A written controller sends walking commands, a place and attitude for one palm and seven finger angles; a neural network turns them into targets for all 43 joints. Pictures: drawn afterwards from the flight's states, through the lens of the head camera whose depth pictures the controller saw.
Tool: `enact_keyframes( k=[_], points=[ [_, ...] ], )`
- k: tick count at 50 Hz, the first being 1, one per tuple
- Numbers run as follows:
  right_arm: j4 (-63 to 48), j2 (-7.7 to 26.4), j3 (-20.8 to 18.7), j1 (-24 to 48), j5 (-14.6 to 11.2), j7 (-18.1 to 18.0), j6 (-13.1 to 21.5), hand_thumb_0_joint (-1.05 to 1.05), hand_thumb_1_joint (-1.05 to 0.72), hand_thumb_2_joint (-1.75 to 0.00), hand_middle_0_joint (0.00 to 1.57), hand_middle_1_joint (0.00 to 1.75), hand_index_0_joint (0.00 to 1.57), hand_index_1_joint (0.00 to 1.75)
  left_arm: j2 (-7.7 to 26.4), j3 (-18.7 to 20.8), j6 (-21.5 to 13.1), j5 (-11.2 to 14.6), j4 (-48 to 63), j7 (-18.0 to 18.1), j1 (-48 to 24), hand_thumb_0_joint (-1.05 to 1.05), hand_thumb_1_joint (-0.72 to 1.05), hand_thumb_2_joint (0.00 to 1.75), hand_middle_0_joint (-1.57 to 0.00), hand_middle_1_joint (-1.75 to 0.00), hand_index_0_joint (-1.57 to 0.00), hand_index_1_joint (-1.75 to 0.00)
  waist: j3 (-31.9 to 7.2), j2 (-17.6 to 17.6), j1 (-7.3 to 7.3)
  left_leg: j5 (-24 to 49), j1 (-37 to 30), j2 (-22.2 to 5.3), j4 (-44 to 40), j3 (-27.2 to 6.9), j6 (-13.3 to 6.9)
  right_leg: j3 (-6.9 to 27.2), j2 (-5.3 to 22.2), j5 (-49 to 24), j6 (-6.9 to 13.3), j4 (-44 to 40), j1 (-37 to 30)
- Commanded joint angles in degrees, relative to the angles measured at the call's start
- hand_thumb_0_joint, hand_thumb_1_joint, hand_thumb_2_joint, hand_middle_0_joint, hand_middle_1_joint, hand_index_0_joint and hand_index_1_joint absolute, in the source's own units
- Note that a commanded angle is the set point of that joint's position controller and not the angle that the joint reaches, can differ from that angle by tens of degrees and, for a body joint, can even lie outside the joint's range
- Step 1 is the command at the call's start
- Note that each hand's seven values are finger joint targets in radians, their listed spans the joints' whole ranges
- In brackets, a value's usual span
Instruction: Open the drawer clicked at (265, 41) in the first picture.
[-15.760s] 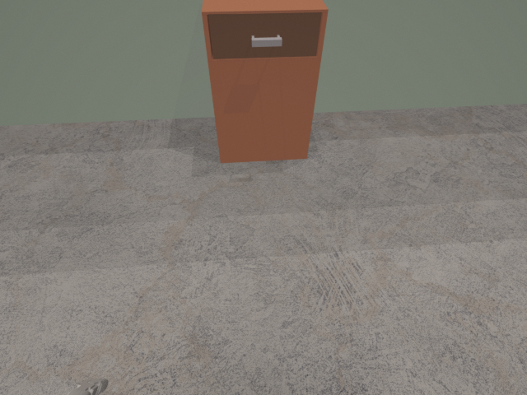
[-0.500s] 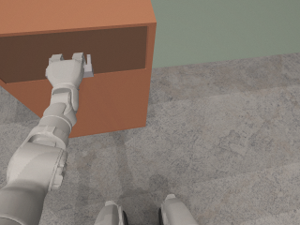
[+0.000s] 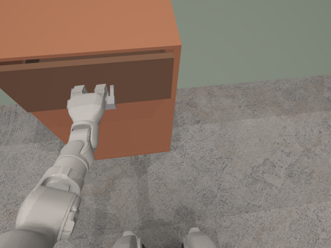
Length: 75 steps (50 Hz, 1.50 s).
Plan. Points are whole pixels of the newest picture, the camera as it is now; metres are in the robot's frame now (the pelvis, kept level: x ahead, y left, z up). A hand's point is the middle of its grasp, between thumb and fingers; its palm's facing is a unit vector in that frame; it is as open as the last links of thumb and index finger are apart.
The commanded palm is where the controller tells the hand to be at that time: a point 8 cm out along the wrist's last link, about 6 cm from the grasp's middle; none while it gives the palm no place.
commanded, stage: pull the drawer open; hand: left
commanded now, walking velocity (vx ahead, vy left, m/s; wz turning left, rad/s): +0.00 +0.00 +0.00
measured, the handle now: (92, 97) +0.51 +0.17 -0.01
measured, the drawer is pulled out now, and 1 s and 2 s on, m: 0.03 0.16 0.28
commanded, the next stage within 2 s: none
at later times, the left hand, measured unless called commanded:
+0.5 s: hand (94, 138) +0.40 +0.16 -0.03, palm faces -0.03 -0.05 -1.00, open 5.9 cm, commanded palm +0.36 +0.17 +0.02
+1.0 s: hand (94, 160) +0.34 +0.16 -0.03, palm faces -0.02 -0.06 -1.00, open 5.9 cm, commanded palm +0.30 +0.16 +0.02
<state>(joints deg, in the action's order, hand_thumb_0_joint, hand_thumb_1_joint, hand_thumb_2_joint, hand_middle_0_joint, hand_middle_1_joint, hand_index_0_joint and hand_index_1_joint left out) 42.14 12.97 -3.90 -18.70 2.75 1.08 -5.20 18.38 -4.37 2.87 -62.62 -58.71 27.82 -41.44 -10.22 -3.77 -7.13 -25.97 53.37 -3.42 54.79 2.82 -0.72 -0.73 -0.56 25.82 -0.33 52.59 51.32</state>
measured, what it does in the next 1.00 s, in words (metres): stands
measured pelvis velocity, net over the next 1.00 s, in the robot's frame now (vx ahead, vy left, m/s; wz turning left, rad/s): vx -0.01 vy -0.01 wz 0.02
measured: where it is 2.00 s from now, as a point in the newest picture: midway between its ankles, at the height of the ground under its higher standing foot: outside the picture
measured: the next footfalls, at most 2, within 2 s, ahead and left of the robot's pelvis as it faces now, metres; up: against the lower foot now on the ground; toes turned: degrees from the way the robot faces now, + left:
none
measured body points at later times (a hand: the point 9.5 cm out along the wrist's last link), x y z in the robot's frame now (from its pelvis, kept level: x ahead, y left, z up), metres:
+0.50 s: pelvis +0.00 -0.01 +0.01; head +0.09 -0.01 +0.45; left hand +0.39 +0.16 +0.02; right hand +0.07 -0.26 -0.13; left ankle -0.01 +0.11 -0.68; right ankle -0.02 -0.13 -0.68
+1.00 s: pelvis -0.01 -0.01 +0.01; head +0.06 -0.03 +0.46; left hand +0.33 +0.16 +0.02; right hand +0.10 -0.26 -0.13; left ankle -0.01 +0.11 -0.68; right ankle -0.02 -0.13 -0.68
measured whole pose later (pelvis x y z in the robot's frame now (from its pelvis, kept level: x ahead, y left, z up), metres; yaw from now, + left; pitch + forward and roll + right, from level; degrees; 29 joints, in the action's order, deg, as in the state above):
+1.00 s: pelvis -0.01 -0.01 +0.01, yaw +1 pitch +17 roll +0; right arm 40.2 12.3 -3.9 -11.9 1.5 -0.5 -5.7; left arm 12.0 -10.6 4.4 -64.3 -42.3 32.3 -18.3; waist -9.4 -2.9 -1.9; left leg -23.9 43.7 -2.6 50.9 2.7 0.1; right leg -0.8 0.0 25.1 0.6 50.9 42.5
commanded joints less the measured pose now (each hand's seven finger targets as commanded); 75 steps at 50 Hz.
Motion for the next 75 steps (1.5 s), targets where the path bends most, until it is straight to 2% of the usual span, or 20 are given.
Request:
enact_keyframes(
  k=[1, 8, 13, 18, 19, 22, 25, 27, 30, 32, 35, 38, 41, 48, 51, 59, 63, 66, 72, 75],
  points=[
    [-3.23, 8.59, -3.23, -6.73, -0.1, -0.63, 0.57, 0.0, -0.9, -0.9, 0.2, 0.3, 0.2, 0.3, 7.31, 1.66, -0.28, -0.3, 9.06, 2.29, -12.29, 0.0, 0.9, 0.9, -0.4, -1.35, -0.4, -1.35, -23.88, 2.13, 1.16, 29.52, -19.29, 3.48, -3.5, -0.68, -1.22, -1.48, -2.26, -31.93, 2.04, -4.69, -15.38],
    [-3.41, 8.14, -3.21, -4.26, -0.07, -1.19, 0.01, 0.0, -0.9, -0.9, 0.2, 0.3, 0.2, 0.3, 8.11, 2.59, 0.87, -1.52, 10.4, 4.44, -12.08, 0.0, 0.9, 0.9, -0.4, -1.35, -0.4, -1.35, -23.81, 3.33, 1.54, 28.24, -19.71, 3.94, -3.72, -0.34, -1.25, -1.0, -1.96, -31.82, 2.09, -4.92, -16.38],
    [-4.3, 7.47, -3.2, -2.44, -0.42, -1.21, -0.09, 0.0, -0.9, -0.9, 0.2, 0.3, 0.2, 0.3, 4.57, 0.18, 1.28, -1.44, 11.94, 4.7, -10.36, 0.0, 0.9, 0.9, -0.4, -1.35, -0.4, -1.35, -22.68, 1.97, 1.95, 27.4, -21.36, 3.98, -4.57, -0.46, -1.05, -1.36, -2.05, -29.52, 2.31, -5.59, -15.53],
    [-5.1, 7.1, -3.07, -1.24, -0.49, -1.47, -0.22, 0.0, -0.9, -0.9, 0.2, 0.3, 0.2, 0.3, 5.12, 1.15, 0.92, -1.53, 14.1, 4.92, -7.14, 0.0, 0.9, 0.9, -0.4, -1.35, -0.4, -1.35, -23.64, 2.8, 3.22, 27.83, -22.21, 4.08, -4.95, -0.43, -1.11, -1.29, -2.05, -30.13, 2.45, -5.63, -17.27],
    [-5.46, 6.87, -3.02, -0.89, -0.58, -1.47, -0.2, 0.0, -0.9, -0.9, 0.2, 0.3, 0.2, 0.3, 3.01, -0.44, 0.95, -1.34, 14.11, 4.85, -6.19, 0.0, 0.9, 0.9, -0.4, -1.35, -0.4, -1.35, -22.86, 3.31, 2.97, 27.05, -21.99, 4.14, -5.17, -0.4, -1.09, -1.38, -2.12, -29.71, 2.4, -5.93, -17.24],
    [-5.66, 6.85, -2.93, 0.01, -0.66, -1.58, -0.05, 0.0, -0.9, -0.9, 0.2, 0.3, 0.2, 0.3, 3.91, 0.45, 0.69, -1.33, 15.67, 5.14, -5.84, 0.0, 0.9, 0.9, -0.4, -1.35, -0.4, -1.35, -22.06, 2.72, 3.6, 25.53, -21.71, 4.25, -5.63, -0.47, -1.02, -1.41, -2.12, -27.8, 2.67, -6.1, -17.17],
    [-5.71, 6.73, -2.84, 0.76, -0.77, -1.66, 0.19, 0.0, -0.9, -0.9, 0.2, 0.3, 0.2, 0.3, 2.28, -1.12, 0.73, -1.56, 15.75, 5.6, -5.3, 0.0, 0.9, 0.9, -0.4, -1.35, -0.4, -1.35, -20.24, 4.05, 3.08, 22.94, -21.25, 4.21, -6.09, -0.33, -1.13, -1.44, -2.11, -25.62, 2.48, -6.81, -16.37],
    [-5.87, 6.82, -2.82, 1.31, -0.65, -1.79, 0.24, 0.0, -0.9, -0.9, 0.2, 0.3, 0.2, 0.3, 4.14, 0.49, 0.49, -1.61, 17.68, 5.83, -4.46, 0.0, 0.9, 0.9, -0.4, -1.35, -0.4, -1.35, -21.84, 3.27, 4.04, 23.47, -21.71, 4.33, -6.26, -0.47, -1.07, -1.18, -2.07, -26.15, 2.72, -6.58, -17.72],
    [-6.3, 6.39, -2.95, 1.83, -0.74, -1.57, 0.34, 0.0, -0.9, -0.9, 0.2, 0.3, 0.2, 0.3, 1.06, -1.44, 0.9, -1.61, 19.15, 6.09, -0.53, 0.0, 0.9, 0.9, -0.4, -1.35, -0.4, -1.35, -21.26, 3.65, 4.13, 24.36, -22.7, 4.22, -6.38, -0.14, -1.02, -1.48, -2.16, -27.08, 2.71, -6.82, -17.85],
    [-6.63, 6.6, -2.85, 2.64, -0.83, -1.56, 0.41, 0.0, -0.9, -0.9, 0.2, 0.3, 0.2, 0.3, 2.39, 0.04, 1.13, -1.1, 20.26, 6.04, 2.77, 0.0, 0.9, 0.9, -0.4, -1.35, -0.4, -1.35, -21.26, 4.31, 4.94, 24.5, -22.43, 4.31, -6.63, -0.24, -0.95, -1.21, -2.11, -27.79, 2.81, -6.96, -19.11],
    [-6.58, 6.59, -2.56, 3.34, -1.05, -1.87, 0.69, 0.0, -0.9, -0.9, 0.2, 0.3, 0.2, 0.3, 2.25, -0.68, 1.34, -1.03, 20.71, 6.14, 2.78, 0.0, 0.9, 0.9, -0.4, -1.35, -0.4, -1.35, -17.96, 5.11, 4.42, 20.72, -21.13, 4.43, -7.45, 0.08, -1.05, -1.07, -1.94, -25.1, 2.56, -7.94, -18.45],
    [-6.75, 6.63, -2.33, 4.01, -1.09, -2.29, 0.85, 0.0, -0.9, -0.9, 0.2, 0.3, 0.2, 0.3, 4.57, 1.04, 1.44, -1.54, 21.62, 6.45, 4.24, 0.0, 0.9, 0.9, -0.4, -1.35, -0.4, -1.35, -18.44, 4.97, 5.4, 19.82, -20.78, 4.68, -7.77, 0.04, -1.01, -0.65, -1.78, -24.0, 2.64, -7.87, -19.27],
    [-7.18, 6.32, -2.48, 4.79, -1.05, -2.06, 1.2, 0.0, -0.9, -0.9, 0.2, 0.3, 0.2, 0.3, 0.83, -1.77, 1.83, -1.45, 23.3, 6.77, 5.95, 0.0, 0.9, 0.9, -0.4, -1.35, -0.4, -1.35, -18.42, 4.22, 5.08, 20.33, -22.46, 4.59, -7.8, 0.05, -0.94, -1.09, -1.95, -23.57, 2.79, -8.08, -18.31],
    [-8.18, 6.29, -2.28, 6.51, -1.16, -2.09, 1.48, 0.0, -0.9, -0.9, 0.2, 0.3, 0.2, 0.3, 0.66, -1.93, 2.45, -1.3, 26.98, 6.7, 10.36, 0.0, 0.9, 0.9, -0.4, -1.35, -0.4, -1.35, -17.98, 4.26, 5.94, 20.35, -23.38, 4.66, -8.15, -0.05, -0.82, -1.09, -1.87, -23.6, 2.91, -8.11, -18.86],
    [-8.53, 6.07, -2.27, 7.29, -1.19, -1.87, 1.72, 0.0, -0.9, -0.9, 0.2, 0.3, 0.2, 0.3, -2.22, -4.6, 2.7, -1.37, 28.78, 6.65, 10.65, 0.0, 0.9, 0.9, -0.4, -1.35, -0.4, -1.35, -17.22, 4.1, 5.43, 19.95, -24.27, 4.51, -8.12, -0.27, -0.83, -1.48, -1.95, -22.28, 2.92, -8.16, -17.53],
    [-9.91, 5.9, -1.8, 9.19, -1.29, -1.98, 1.84, 0.0, -0.9, -0.9, 0.2, 0.3, 0.2, 0.3, -2.36, -4.95, 3.23, -1.15, 32.78, 6.08, 17.73, 0.0, 0.9, 0.9, -0.4, -1.35, -0.4, -1.35, -15.78, 6.32, 6.23, 19.21, -23.99, 4.8, -8.13, -0.33, -0.93, -1.22, -1.71, -22.99, 2.82, -8.47, -18.9],
    [-10.43, 5.88, -1.56, 10.11, -1.1, -1.88, 1.94, 0.0, -0.9, -0.9, 0.2, 0.3, 0.2, 0.3, -1.78, -4.83, 3.3, -1.63, 35.93, 6.11, 19.59, 0.0, 0.9, 0.9, -0.4, -1.35, -0.4, -1.35, -16.17, 4.87, 6.65, 19.7, -24.78, 4.69, -8.09, -0.49, -0.73, -1.24, -1.7, -22.98, 2.95, -7.96, -18.76],
    [-11.37, 5.55, -1.48, 10.86, -1.14, -1.5, 1.94, 0.0, -0.9, -0.9, 0.2, 0.3, 0.2, 0.3, -3.68, -6.59, 3.52, -1.25, 37.98, 5.77, 24.4, 0.0, 0.9, 0.9, -0.4, -1.35, -0.4, -1.35, -15.38, 5.39, 7.08, 19.66, -24.87, 4.78, -8.14, -0.51, -0.79, -1.38, -1.7, -23.26, 3.01, -8.09, -19.23],
    [-12.29, 5.57, -1.05, 12.65, -0.89, -1.48, 1.82, 0.0, -0.9, -0.9, 0.2, 0.3, 0.2, 0.3, -0.85, -3.85, 3.5, -1.4, 42.73, 5.74, 30.94, 0.0, 0.9, 0.9, -0.4, -1.35, -0.4, -1.35, -15.36, 5.58, 8.09, 20.8, -24.18, 5.03, -7.63, -0.2, -0.61, -0.44, -1.4, -27.31, 3.0, -7.65, -21.36],
    [-12.64, 5.4, -0.79, 13.22, -0.82, -1.25, 1.88, 0.0, -0.9, -0.9, 0.2, 0.3, 0.2, 0.3, -1.99, -5.23, 3.68, -1.57, 43.95, 5.8, 33.22, 0.0, 0.9, 0.9, -0.4, -1.35, -0.4, -1.35, -13.26, 5.83, 7.66, 18.9, -23.74, 5.06, -7.69, -0.27, -0.66, -0.54, -1.33, -25.49, 2.81, -7.91, -20.21]
  ],
)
